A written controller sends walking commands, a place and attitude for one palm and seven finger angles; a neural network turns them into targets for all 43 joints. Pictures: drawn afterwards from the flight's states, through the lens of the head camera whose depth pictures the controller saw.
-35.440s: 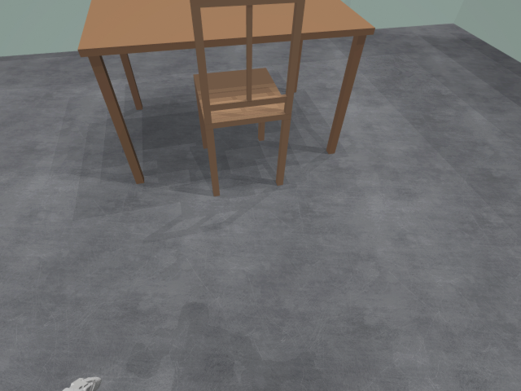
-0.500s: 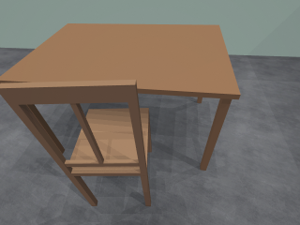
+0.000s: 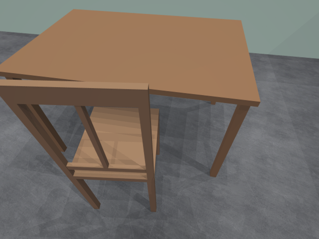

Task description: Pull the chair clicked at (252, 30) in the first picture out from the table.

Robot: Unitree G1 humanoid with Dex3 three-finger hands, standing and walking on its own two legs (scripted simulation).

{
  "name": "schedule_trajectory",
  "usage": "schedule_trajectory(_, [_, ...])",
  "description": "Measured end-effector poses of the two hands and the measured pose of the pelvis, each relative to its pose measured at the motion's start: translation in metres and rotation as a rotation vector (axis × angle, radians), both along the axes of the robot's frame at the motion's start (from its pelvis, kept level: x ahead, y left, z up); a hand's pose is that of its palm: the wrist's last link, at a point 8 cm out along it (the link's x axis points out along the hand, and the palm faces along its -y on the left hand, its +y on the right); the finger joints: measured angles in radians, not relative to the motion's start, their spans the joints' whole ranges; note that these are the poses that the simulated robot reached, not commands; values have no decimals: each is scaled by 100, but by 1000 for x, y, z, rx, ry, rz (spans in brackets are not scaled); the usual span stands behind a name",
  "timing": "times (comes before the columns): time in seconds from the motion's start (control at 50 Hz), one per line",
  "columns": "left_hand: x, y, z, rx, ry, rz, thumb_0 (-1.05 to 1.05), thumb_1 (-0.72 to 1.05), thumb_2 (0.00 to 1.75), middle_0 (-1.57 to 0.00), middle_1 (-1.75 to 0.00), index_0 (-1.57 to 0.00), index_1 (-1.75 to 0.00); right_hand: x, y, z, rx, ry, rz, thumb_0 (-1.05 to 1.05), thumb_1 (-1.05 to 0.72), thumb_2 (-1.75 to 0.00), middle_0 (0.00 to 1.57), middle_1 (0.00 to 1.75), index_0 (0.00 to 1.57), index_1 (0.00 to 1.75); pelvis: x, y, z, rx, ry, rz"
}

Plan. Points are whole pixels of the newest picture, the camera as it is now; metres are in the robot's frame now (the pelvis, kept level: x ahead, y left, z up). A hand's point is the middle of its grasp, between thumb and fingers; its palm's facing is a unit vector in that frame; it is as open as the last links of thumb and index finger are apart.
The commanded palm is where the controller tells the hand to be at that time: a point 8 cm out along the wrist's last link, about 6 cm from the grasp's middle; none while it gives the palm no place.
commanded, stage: look again from close up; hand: left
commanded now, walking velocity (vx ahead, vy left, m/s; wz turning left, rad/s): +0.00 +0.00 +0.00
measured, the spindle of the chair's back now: (95, 140) +0.42 +0.24 -0.05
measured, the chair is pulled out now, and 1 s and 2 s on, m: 0.13 0.13 0.13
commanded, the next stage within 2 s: raise the hand toward the chair's back in 0.72 s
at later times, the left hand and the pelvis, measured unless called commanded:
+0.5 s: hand out of the picture +0.00 +0.20 -0.17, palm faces +0.01 -0.98 -0.22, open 7.4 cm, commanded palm none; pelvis +0.00 +0.02 +0.00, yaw -1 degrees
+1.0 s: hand (75, 219) +0.17 +0.22 -0.04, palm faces +0.26 -0.96 -0.12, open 7.6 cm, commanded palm +0.10 +0.25 -0.07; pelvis -0.02 +0.02 -0.02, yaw +4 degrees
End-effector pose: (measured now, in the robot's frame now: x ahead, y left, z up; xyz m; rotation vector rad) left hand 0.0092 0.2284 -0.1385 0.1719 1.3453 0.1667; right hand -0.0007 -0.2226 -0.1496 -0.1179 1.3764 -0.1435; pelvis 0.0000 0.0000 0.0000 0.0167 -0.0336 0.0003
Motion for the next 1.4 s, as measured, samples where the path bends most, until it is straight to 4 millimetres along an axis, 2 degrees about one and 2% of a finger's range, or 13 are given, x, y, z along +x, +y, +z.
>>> schedule_trajectory(0.18, [-6,9,-2,-11,14,4,0,90,90,-20,-30,-20,-30,6,14,3,-1,-16,0,0,-91,-90,19,30,20,29,0,11,1,-1,1,-6])
schedule_trajectory(0.48, [-10,23,-1,-4,30,0,0,90,90,-20,-30,-20,-30,-4,30,2,9,2,-17,0,-90,-90,19,30,20,29,0,23,1,0,3,-14])
schedule_trajectory(0.84, [-14,17,-2,-9,30,-8,0,90,90,-20,-30,-20,-30,-11,32,0,17,9,-30,0,-90,-90,19,30,20,29,-2,24,1,-7,6,-15])
schedule_trajectory(0.88, [12,25,14,4,-127,89,1,92,90,-21,-30,-20,-30,-2,26,6,-23,-74,-18,1,-91,-90,20,30,20,30,-6,23,-1,-6,-1,-3])
schedule_trajectory(0.94, [76,39,68,64,-568,107,3,92,89,-21,-30,-20,-29,27,10,18,-88,-295,3,2,-92,-90,20,30,20,30,-9,21,-6,-6,10,33])
schedule_trajectory(1.0, [132,37,117,44,-960,61,2,88,87,-20,-29,-19,-29,68,-6,29,-128,-511,49,2,-91,-90,20,30,20,30,-18,21,-16,-11,54,63])
schedule_trajectory(1.06, [160,24,136,-60,-1260,-30,1,83,85,-19,-28,-18,-28,111,-19,42,-154,-697,100,2,-91,-90,20,30,20,30,-25,18,-34,-7,128,53])
schedule_trajectory(1.1, [162,15,129,-127,-1367,-124,1,78,84,-18,-27,-18,-27,138,-24,50,-163,-800,134,2,-91,-90,20,30,20,30,-29,15,-48,-5,163,46])
schedule_trajectory(1.14, [153,9,109,-180,-1373,-186,0,73,82,-18,-27,-18,-27,161,-26,56,-171,-883,169,1,-91,-90,19,30,20,30,-33,12,-63,-5,193,45])
schedule_trajectory(1.2, [127,12,71,-217,-1280,-155,0,66,79,-18,-26,-18,-26,190,-23,58,-183,-958,219,1,-90,-90,19,30,20,30,-35,9,-82,-9,224,52])
schedule_trajectory(1.24, [108,19,57,-189,-1234,-102,0,61,77,-18,-25,-17,-25,204,-16,54,-181,-982,254,1,-90,-90,19,30,20,29,-36,8,-93,-20,238,61])
schedule_trajectory(1.32, [89,33,65,-85,-1290,-89,1,51,73,-17,-24,-16,-24,217,7,30,-144,-968,322,1,-90,-90,19,30,20,29,-38,5,-110,-53,264,82])
schedule_trajectory(1.4, [103,33,80,-81,-1378,-169,1,42,69,-15,-22,-15,-22,209,31,-6,-68,-893,339,1,-90,-90,19,30,20,30,-43,6,-121,-79,285,94])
